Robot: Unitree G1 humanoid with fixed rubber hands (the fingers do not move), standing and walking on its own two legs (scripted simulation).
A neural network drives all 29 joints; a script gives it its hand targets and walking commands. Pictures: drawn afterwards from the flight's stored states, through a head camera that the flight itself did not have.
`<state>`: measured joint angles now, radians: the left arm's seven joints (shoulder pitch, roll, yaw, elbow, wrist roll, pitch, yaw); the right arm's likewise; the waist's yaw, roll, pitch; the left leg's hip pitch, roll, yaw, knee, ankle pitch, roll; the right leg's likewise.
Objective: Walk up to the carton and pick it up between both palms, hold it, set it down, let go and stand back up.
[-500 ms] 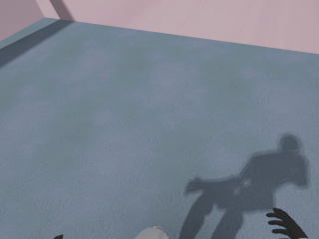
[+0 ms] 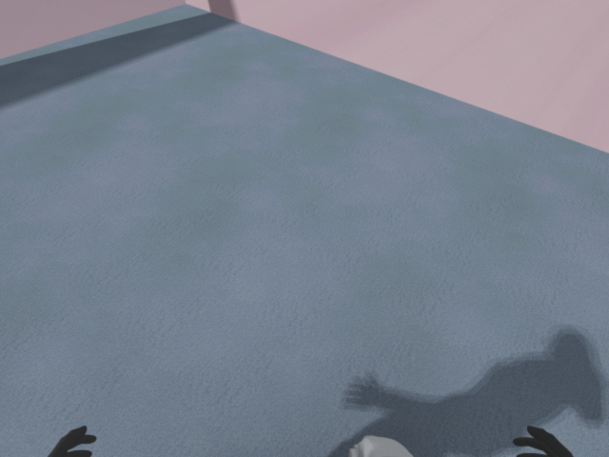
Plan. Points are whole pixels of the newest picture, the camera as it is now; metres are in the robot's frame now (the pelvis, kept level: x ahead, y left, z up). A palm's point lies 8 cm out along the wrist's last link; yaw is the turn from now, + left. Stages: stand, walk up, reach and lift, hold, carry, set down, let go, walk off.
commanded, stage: walk up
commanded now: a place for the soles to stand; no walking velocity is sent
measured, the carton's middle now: out of the picture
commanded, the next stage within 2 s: none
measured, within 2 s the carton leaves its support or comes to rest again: neither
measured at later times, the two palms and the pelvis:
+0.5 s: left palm out of the picture -0.07 +0.45 -0.04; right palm (411, 375) +0.24 -0.15 -0.07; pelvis -0.02 +0.08 -0.01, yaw +21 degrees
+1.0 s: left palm out of the picture -0.19 +0.46 -0.04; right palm (256, 304) +0.36 +0.08 -0.05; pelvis +0.02 +0.17 +0.00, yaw +46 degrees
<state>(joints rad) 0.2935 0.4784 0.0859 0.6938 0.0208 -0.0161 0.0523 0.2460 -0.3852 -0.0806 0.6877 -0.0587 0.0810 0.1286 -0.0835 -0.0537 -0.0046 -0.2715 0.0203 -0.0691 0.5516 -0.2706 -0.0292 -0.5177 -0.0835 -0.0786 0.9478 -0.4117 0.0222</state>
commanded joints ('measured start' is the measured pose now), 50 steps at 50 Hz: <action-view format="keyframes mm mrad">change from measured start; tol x32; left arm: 1 44 143 36 -68 -1 -40 2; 50 132 273 90 -143 72 -82 20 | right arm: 1 -172 -231 -66 -119 -1 -9 -13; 50 -263 -201 -50 -208 32 -11 58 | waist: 1 57 298 22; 7 128 -125 -48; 24 71 -115 -16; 28 -39 402 71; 50 167 -91 96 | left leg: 1 -62 100 -209 -224 100 254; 11 -377 42 -105 585 -102 -5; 25 139 31 124 3 -135 54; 29 71 261 -522 -417 -372 363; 41 -462 55 -108 563 -158 -8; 50 -327 136 61 283 -36 -9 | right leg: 1 41 73 -11 -96 69 -9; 5 468 58 71 -509 216 -35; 8 312 -497 698 -833 -227 -244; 23 182 -304 -69 -681 -175 -197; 29 -211 16 -8 99 -174 -14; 36 442 82 16 -433 140 -50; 39 425 -516 691 -860 -449 -177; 50 387 -341 15 -764 -106 -204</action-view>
